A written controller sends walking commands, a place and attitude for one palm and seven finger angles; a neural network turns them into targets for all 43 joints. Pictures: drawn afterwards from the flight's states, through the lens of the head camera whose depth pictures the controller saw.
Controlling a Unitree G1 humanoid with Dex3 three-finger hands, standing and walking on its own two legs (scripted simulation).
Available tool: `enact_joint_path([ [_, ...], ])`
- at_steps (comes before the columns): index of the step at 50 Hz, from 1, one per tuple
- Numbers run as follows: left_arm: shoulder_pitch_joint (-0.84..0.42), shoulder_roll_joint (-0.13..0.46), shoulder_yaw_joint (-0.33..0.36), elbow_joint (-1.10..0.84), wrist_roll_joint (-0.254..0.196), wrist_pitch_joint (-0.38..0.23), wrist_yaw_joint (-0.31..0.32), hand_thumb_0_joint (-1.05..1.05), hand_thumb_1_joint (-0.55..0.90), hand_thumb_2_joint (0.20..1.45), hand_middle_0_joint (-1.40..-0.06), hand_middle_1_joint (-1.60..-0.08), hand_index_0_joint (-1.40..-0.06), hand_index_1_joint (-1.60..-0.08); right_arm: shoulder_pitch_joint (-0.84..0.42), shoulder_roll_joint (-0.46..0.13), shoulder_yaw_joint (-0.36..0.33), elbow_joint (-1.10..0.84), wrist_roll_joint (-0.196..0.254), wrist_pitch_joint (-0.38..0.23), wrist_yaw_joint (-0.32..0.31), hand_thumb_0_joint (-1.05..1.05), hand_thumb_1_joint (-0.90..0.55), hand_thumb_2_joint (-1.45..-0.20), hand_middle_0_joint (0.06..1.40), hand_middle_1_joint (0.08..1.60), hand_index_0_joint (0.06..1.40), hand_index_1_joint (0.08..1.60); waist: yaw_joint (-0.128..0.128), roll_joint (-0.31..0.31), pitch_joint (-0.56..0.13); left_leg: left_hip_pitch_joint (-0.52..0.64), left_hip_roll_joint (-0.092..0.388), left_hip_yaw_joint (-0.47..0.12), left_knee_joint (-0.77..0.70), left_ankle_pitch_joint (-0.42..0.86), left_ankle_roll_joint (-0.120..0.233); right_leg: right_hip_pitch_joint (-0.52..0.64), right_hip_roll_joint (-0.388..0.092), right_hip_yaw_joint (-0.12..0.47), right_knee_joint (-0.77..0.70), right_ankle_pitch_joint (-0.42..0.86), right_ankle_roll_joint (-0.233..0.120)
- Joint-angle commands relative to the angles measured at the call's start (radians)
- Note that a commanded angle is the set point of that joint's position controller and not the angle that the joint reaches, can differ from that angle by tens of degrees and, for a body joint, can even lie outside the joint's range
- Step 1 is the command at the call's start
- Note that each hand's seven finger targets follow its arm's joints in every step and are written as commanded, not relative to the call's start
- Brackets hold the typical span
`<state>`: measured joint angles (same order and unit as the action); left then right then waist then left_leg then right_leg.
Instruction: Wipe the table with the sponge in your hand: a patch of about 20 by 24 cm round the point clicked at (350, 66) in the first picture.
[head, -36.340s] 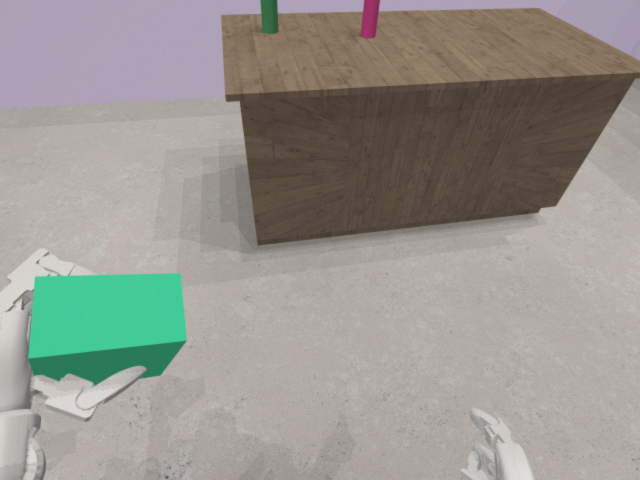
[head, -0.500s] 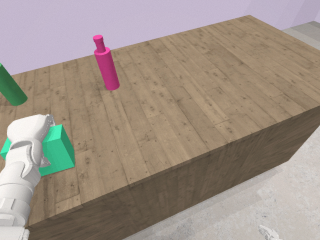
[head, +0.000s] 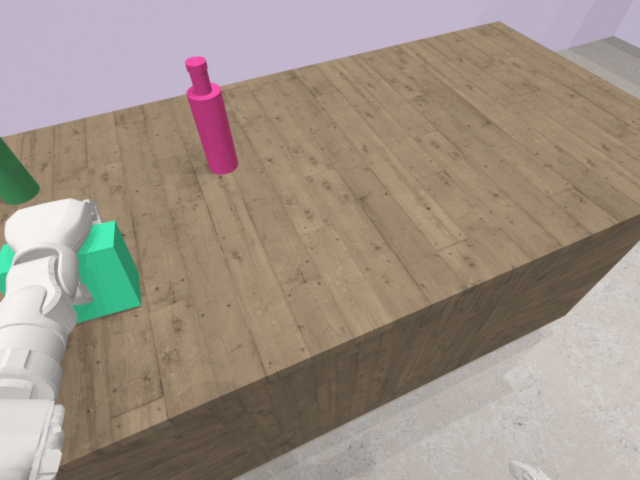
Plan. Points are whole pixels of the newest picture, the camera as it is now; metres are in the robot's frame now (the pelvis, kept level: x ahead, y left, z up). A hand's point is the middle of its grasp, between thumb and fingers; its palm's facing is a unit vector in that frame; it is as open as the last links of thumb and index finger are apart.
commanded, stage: wipe forward along the first lane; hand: left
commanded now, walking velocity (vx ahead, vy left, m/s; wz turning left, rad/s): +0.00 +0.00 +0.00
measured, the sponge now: (81, 285) +0.35 +0.36 +0.02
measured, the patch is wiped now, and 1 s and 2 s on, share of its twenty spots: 0.30 0.35 0.60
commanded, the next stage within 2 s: slide across to the middle lane in 0.14 s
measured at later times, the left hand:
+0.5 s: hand (75, 235) +0.41 +0.37 +0.07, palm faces -0.11 +0.03 -0.99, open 10.6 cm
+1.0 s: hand (114, 224) +0.43 +0.32 +0.07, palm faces -0.08 +0.00 -1.00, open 10.7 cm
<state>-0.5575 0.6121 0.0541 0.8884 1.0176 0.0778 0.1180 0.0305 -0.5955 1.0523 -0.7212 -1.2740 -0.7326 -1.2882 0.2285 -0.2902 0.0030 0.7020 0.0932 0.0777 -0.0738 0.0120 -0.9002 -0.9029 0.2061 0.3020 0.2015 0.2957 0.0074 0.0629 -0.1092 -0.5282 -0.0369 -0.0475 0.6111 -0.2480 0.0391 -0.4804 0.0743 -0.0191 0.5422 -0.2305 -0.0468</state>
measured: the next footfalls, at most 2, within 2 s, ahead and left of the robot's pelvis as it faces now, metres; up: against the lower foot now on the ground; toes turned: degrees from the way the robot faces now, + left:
none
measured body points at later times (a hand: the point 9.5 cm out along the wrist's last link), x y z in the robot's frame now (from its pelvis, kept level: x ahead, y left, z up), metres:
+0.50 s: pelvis +0.01 +0.02 +0.00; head +0.06 +0.02 +0.45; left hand +0.41 +0.36 +0.12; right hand +0.12 -0.24 -0.13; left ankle +0.03 +0.09 -0.73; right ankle +0.02 -0.09 -0.73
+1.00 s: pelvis +0.04 +0.02 +0.01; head +0.08 +0.01 +0.46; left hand +0.43 +0.32 +0.12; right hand +0.20 -0.22 -0.11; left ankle +0.03 +0.09 -0.73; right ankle +0.02 -0.09 -0.73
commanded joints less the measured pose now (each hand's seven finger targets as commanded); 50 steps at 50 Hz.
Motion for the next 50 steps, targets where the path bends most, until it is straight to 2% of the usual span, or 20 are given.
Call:
enact_joint_path([
  [1, -0.296, 0.277, 0.023, -0.061, 0.044, 0.038, 0.046, 0.000, 0.100, 1.300, -1.200, -1.600, -1.200, -1.600, -0.017, -0.152, -0.051, -0.109, 0.002, -0.023, -0.008, 0.000, -0.900, -0.900, 0.200, 0.300, 0.200, 0.300, -0.033, -0.071, -0.177, 0.093, 0.003, -0.006, -0.075, 0.030, 0.027, 0.084, -0.042, 0.054, -0.104, 0.041, 0.000],
  [3, -0.295, 0.311, 0.059, -0.048, 0.044, 0.036, 0.049, 0.000, 0.100, 1.300, -1.200, -1.600, -1.200, -1.600, -0.013, -0.156, -0.052, -0.106, 0.002, -0.023, -0.009, 0.000, -0.900, -0.900, 0.200, 0.300, 0.200, 0.300, -0.017, -0.068, -0.186, 0.098, 0.006, -0.016, -0.084, 0.042, 0.026, 0.083, -0.038, 0.052, -0.101, 0.037, -0.008],
  [6, -0.356, 0.281, 0.009, -0.025, 0.055, 0.040, 0.050, 0.000, 0.100, 1.300, -1.200, -1.600, -1.200, -1.600, 0.001, -0.155, -0.051, -0.103, 0.001, -0.022, -0.007, 0.000, -0.900, -0.900, 0.200, 0.300, 0.200, 0.300, -0.042, -0.067, -0.178, 0.107, 0.011, -0.021, -0.083, 0.020, 0.023, 0.046, -0.036, 0.035, -0.096, 0.005, -0.003],
  [8, -0.356, 0.308, 0.038, -0.019, 0.061, 0.039, 0.050, 0.000, 0.100, 1.300, -1.200, -1.600, -1.200, -1.600, 0.001, -0.157, -0.051, -0.101, -0.001, -0.023, -0.006, 0.000, -0.900, -0.900, 0.200, 0.300, 0.200, 0.300, -0.027, -0.029, -0.193, 0.125, 0.013, -0.027, -0.086, 0.045, 0.021, 0.040, -0.034, 0.037, -0.093, 0.017, -0.012],
  [11, -0.400, 0.266, -0.014, -0.006, 0.071, 0.042, 0.047, 0.000, 0.100, 1.300, -1.200, -1.600, -1.200, -1.600, 0.021, -0.156, -0.053, -0.101, -0.002, -0.018, -0.002, 0.000, -0.900, -0.900, 0.200, 0.300, 0.200, 0.300, -0.050, -0.038, -0.194, 0.141, 0.017, -0.033, -0.077, 0.053, 0.018, 0.014, -0.031, 0.026, -0.088, 0.019, -0.010],
  [12, -0.371, 0.284, 0.009, 0.014, 0.073, 0.046, 0.048, 0.000, 0.100, 1.300, -1.200, -1.600, -1.200, -1.600, 0.026, -0.157, -0.055, -0.099, -0.004, -0.016, 0.001, 0.000, -0.900, -0.900, 0.200, 0.300, 0.200, 0.300, -0.035, -0.041, -0.199, 0.134, 0.017, -0.036, -0.080, 0.049, 0.015, 0.020, -0.031, 0.023, -0.085, 0.013, -0.012],
  [13, -0.386, 0.274, 0.013, -0.032, 0.062, 0.036, 0.047, 0.000, 0.100, 1.300, -1.200, -1.600, -1.200, -1.600, 0.014, -0.154, -0.054, -0.106, -0.004, -0.019, 0.000, 0.000, -0.900, -0.900, 0.200, 0.300, 0.200, 0.300, -0.025, -0.012, -0.238, 0.163, 0.021, -0.045, -0.087, 0.083, 0.011, 0.028, -0.029, 0.025, -0.079, 0.032, -0.018],
  [16, -0.427, 0.178, -0.060, -0.074, 0.042, 0.035, 0.053, 0.000, 0.100, 1.300, -1.200, -1.600, -1.200, -1.600, 0.021, -0.141, -0.060, -0.104, -0.004, -0.024, 0.002, 0.000, -0.900, -0.900, 0.200, 0.300, 0.200, 0.300, -0.049, -0.013, -0.238, 0.220, 0.030, -0.057, -0.087, 0.080, 0.007, 0.000, -0.027, 0.016, -0.083, 0.026, -0.012],
  [18, -0.449, 0.194, -0.024, -0.111, 0.012, 0.030, 0.060, 0.000, 0.100, 1.300, -1.200, -1.600, -1.200, -1.600, 0.006, -0.140, -0.060, -0.101, -0.003, -0.031, -0.001, 0.000, -0.900, -0.900, 0.200, 0.300, 0.200, 0.300, -0.038, -0.014, -0.260, 0.237, 0.035, -0.068, -0.099, 0.096, 0.005, 0.016, -0.029, 0.019, -0.087, 0.043, -0.015],
  [19, -0.446, 0.155, -0.059, -0.112, -0.001, 0.033, 0.061, 0.000, 0.100, 1.300, -1.200, -1.600, -1.200, -1.600, 0.014, -0.138, -0.062, -0.098, -0.003, -0.033, -0.001, 0.000, -0.900, -0.900, 0.200, 0.300, 0.200, 0.300, -0.048, -0.037, -0.267, 0.245, 0.031, -0.065, -0.094, 0.100, 0.008, 0.030, -0.028, 0.017, -0.091, 0.045, -0.009],
  [23, -0.498, 0.131, -0.073, -0.183, -0.013, 0.051, 0.065, 0.000, 0.100, 1.300, -1.200, -1.600, -1.200, -1.600, -0.015, -0.133, -0.060, -0.087, 0.000, -0.043, 0.001, 0.000, -0.900, -0.900, 0.200, 0.300, 0.200, 0.300, -0.042, 0.007, -0.278, 0.311, 0.039, -0.090, -0.120, 0.132, -0.010, 0.023, -0.029, 0.011, -0.090, 0.060, -0.015],
  [24, -0.502, 0.090, -0.111, -0.192, -0.012, 0.058, 0.065, 0.000, 0.100, 1.300, -1.200, -1.600, -1.200, -1.600, -0.010, -0.130, -0.062, -0.082, -0.002, -0.046, 0.004, 0.000, -0.900, -0.900, 0.200, 0.300, 0.200, 0.300, -0.049, 0.026, -0.280, 0.335, 0.037, -0.087, -0.114, 0.149, -0.011, 0.019, -0.028, 0.008, -0.091, 0.066, -0.015],
  [27, -0.476, 0.067, -0.118, -0.185, -0.023, 0.088, 0.062, 0.000, 0.100, 1.300, -1.200, -1.600, -1.200, -1.600, -0.022, -0.127, -0.059, -0.076, -0.001, -0.045, 0.009, 0.000, -0.900, -0.900, 0.200, 0.300, 0.200, 0.300, -0.045, -0.016, -0.258, 0.334, 0.037, -0.092, -0.125, 0.153, -0.017, 0.036, -0.029, 0.003, -0.101, 0.072, -0.014],
  [29, -0.474, 0.033, -0.141, -0.212, -0.034, 0.099, 0.055, 0.000, 0.100, 1.300, -1.200, -1.600, -1.200, -1.600, -0.034, -0.126, -0.057, -0.077, -0.003, -0.047, 0.010, 0.000, -0.900, -0.900, 0.200, 0.300, 0.200, 0.300, -0.042, 0.008, -0.261, 0.358, 0.036, -0.090, -0.123, 0.207, -0.022, 0.049, -0.030, 0.000, -0.104, 0.101, -0.018],
  [31, -0.447, 0.050, -0.127, -0.206, -0.020, 0.121, 0.050, 0.000, 0.100, 1.300, -1.200, -1.600, -1.200, -1.600, -0.046, -0.125, -0.054, -0.079, -0.004, -0.040, 0.014, 0.000, -0.900, -0.900, 0.200, 0.300, 0.200, 0.300, -0.030, -0.002, -0.261, 0.356, 0.036, -0.088, -0.127, 0.226, -0.027, 0.065, -0.031, -0.001, -0.105, 0.106, -0.019],
  [32, -0.478, 0.015, -0.162, -0.217, -0.019, 0.131, 0.046, 0.000, 0.100, 1.300, -1.200, -1.600, -1.200, -1.600, -0.057, -0.121, -0.050, -0.082, -0.003, -0.037, 0.014, 0.000, -0.900, -0.900, 0.200, 0.300, 0.200, 0.300, -0.042, -0.008, -0.239, 0.357, 0.037, -0.092, -0.131, 0.217, -0.029, 0.054, -0.032, -0.003, -0.107, 0.103, -0.018],
  [40, -0.426, 0.047, -0.112, -0.239, -0.009, 0.178, 0.036, 0.000, 0.100, 1.300, -1.200, -1.600, -1.200, -1.600, -0.073, -0.122, -0.046, -0.091, -0.015, -0.017, 0.019, 0.000, -0.900, -0.900, 0.200, 0.300, 0.200, 0.300, -0.013, -0.039, -0.300, 0.371, 0.026, -0.061, -0.108, 0.383, -0.030, 0.157, -0.038, 0.001, -0.103, 0.245, -0.022],
  [45, -0.406, 0.000, -0.141, -0.276, -0.005, 0.210, 0.034, 0.000, 0.100, 1.300, -1.200, -1.600, -1.200, -1.600, -0.099, -0.118, -0.046, -0.102, -0.016, 0.001, 0.025, 0.000, -0.900, -0.900, 0.200, 0.300, 0.200, 0.300, -0.018, -0.029, -0.293, 0.378, 0.027, -0.056, -0.096, 0.434, -0.033, 0.163, -0.040, 0.000, -0.098, 0.293, -0.020],
  [47, -0.429, -0.065, -0.195, -0.287, -0.007, 0.220, 0.033, 0.000, 0.100, 1.300, -1.200, -1.600, -1.200, -1.600, -0.107, -0.111, -0.047, -0.104, -0.015, 0.004, 0.026, 0.000, -0.900, -0.900, 0.200, 0.300, 0.200, 0.300, -0.027, -0.023, -0.282, 0.388, 0.027, -0.056, -0.096, 0.419, -0.032, 0.141, -0.039, -0.002, -0.102, 0.275, -0.020],
  [50, -0.359, -0.048, -0.162, -0.325, -0.016, 0.229, 0.035, 0.000, 0.100, 1.300, -1.200, -1.600, -1.200, -1.600, -0.113, -0.112, -0.052, -0.107, -0.018, 0.006, 0.028, 0.000, -0.900, -0.900, 0.200, 0.300, 0.200, 0.300, -0.009, -0.023, -0.345, 0.416, 0.026, -0.052, -0.080, 0.497, -0.031, 0.190, -0.042, 0.004, -0.092, 0.342, -0.021],
])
